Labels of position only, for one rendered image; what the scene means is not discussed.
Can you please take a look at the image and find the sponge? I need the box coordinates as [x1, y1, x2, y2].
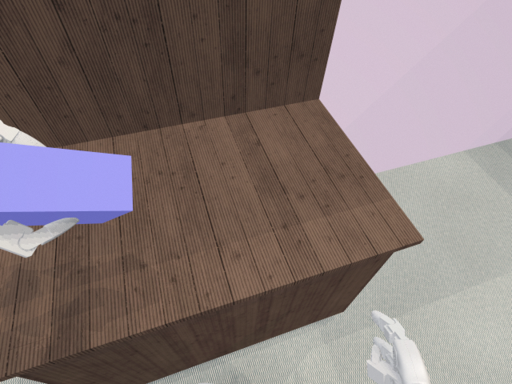
[0, 142, 133, 226]

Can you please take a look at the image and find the table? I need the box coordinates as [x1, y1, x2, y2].
[0, 0, 424, 384]

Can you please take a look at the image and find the robot right hand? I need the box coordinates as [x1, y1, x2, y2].
[366, 310, 430, 384]

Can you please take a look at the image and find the robot left hand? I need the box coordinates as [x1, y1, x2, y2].
[0, 120, 79, 258]

